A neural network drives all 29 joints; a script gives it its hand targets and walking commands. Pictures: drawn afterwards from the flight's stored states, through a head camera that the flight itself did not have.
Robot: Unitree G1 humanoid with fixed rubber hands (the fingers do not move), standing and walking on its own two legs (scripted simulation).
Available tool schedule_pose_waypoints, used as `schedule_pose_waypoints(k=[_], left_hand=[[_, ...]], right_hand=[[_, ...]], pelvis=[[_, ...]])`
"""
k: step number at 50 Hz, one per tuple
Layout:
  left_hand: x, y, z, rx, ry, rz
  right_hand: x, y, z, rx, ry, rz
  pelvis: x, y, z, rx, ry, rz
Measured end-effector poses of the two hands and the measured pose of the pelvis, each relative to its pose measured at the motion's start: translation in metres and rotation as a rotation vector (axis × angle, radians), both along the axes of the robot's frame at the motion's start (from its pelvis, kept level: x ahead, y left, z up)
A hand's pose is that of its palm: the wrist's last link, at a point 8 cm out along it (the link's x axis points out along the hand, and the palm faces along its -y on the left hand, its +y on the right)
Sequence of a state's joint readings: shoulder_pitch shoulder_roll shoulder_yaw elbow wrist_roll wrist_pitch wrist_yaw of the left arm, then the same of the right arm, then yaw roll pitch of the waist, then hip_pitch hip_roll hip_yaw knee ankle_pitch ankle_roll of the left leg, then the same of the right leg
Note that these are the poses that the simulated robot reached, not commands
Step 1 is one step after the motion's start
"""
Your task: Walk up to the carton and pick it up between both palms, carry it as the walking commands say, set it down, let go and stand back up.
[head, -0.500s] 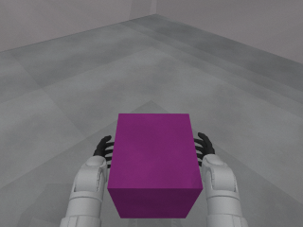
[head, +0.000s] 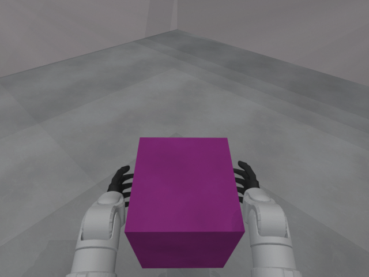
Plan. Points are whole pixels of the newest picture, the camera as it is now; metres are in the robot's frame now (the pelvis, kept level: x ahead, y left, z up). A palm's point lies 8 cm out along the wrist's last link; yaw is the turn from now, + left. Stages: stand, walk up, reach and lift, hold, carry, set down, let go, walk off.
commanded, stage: carry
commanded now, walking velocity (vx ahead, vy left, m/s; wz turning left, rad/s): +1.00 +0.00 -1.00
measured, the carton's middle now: (183, 205) +0.29 +0.02 +0.01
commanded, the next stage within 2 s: none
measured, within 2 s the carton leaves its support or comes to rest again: neither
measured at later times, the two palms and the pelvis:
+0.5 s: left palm (212, 132) +0.48 -0.04 +0.09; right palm (330, 170) +0.35 -0.30 +0.10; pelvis +0.21 -0.07 +0.00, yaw -24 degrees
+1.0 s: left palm (294, 90) +0.77 -0.36 +0.08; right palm out of the picture +0.55 -0.55 +0.09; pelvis +0.51 -0.28 -0.01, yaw -53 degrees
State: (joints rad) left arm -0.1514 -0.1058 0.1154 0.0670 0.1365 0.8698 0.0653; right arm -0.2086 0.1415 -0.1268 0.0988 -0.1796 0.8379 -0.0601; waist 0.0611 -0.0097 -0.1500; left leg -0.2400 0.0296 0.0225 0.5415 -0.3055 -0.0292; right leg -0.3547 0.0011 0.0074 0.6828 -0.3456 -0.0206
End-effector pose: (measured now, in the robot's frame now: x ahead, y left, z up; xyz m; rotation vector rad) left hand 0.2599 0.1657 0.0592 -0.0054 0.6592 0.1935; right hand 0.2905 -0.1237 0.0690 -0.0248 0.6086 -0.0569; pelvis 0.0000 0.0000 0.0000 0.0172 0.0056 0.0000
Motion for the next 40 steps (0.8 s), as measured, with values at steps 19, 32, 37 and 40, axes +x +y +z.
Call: schedule_pose_waypoints(k=[19,32,37,40], left_hand=[[0.148,-0.132,0.031,-0.074,0.027,-0.335],[0.299,-0.305,-0.009,-0.102,0.004,-0.576],[0.342,-0.349,-0.027,-0.054,0.142,-0.594],[0.374,-0.38,-0.021,-0.056,0.154,-0.624]], right_hand=[[0.035,-0.122,0.031,0.044,0.013,-0.443],[0.124,-0.267,0.002,0.023,-0.029,-0.687],[0.162,-0.309,-0.018,0.067,0.108,-0.721],[0.184,-0.334,-0.014,0.067,0.118,-0.756]], pelvis=[[0.142,-0.032,0.008,0.011,0.107,-0.31],[0.289,-0.146,-0.04,-0.081,0.039,-0.514],[0.337,-0.183,-0.028,-0.066,0.043,-0.594],[0.37,-0.205,-0.016,-0.04,0.044,-0.643]])
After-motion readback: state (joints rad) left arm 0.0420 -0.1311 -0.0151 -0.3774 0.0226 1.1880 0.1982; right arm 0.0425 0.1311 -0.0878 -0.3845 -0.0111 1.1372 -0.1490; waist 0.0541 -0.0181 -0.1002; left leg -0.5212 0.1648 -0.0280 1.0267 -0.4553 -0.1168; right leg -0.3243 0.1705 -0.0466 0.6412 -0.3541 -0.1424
